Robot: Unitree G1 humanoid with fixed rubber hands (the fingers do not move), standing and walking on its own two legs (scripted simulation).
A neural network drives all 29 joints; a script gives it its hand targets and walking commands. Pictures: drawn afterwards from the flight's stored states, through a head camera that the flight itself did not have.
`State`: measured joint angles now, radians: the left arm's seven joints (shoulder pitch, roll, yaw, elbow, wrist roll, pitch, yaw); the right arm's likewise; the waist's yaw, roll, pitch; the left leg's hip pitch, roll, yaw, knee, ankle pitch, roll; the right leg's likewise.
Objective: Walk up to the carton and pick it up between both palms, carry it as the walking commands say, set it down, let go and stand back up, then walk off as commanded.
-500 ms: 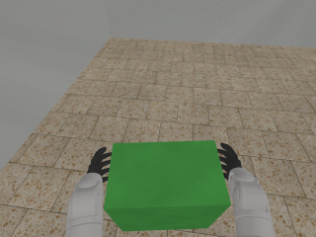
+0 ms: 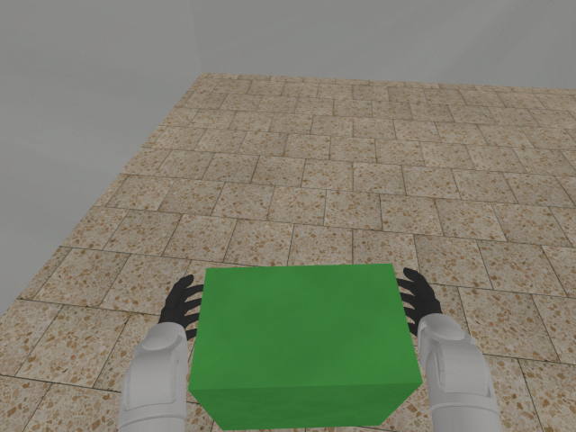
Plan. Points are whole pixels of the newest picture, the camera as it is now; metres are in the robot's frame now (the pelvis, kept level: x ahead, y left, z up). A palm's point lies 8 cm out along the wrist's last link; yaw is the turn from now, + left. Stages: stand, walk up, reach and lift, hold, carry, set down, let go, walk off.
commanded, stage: hold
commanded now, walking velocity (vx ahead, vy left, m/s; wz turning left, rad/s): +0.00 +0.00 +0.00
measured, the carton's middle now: (300, 353) +0.26 +0.00 -0.04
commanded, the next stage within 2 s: carry in 0.50 s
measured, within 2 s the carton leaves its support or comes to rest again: neither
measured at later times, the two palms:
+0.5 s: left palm (172, 329) +0.27 +0.18 +0.04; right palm (425, 322) +0.26 -0.17 +0.04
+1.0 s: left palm (136, 414) +0.15 +0.18 +0.07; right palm (454, 398) +0.16 -0.17 +0.06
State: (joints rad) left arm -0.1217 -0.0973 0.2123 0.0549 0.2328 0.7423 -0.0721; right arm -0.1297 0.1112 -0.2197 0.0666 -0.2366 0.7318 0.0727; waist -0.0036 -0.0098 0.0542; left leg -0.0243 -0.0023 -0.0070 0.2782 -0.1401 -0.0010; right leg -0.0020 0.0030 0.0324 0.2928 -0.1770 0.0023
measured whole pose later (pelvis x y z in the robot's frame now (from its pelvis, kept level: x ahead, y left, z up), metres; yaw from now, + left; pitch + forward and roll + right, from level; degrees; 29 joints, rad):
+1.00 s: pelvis -0.07 +0.00 -0.04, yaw +0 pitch +1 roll +0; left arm 0.02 -0.12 0.19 -0.55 0.03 1.18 0.03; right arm 0.03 0.13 -0.17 -0.55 -0.05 1.17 -0.03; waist 0.03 0.02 -0.10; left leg -0.50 0.00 -0.01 0.69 -0.21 0.00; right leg -0.49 0.00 0.01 0.73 -0.32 0.00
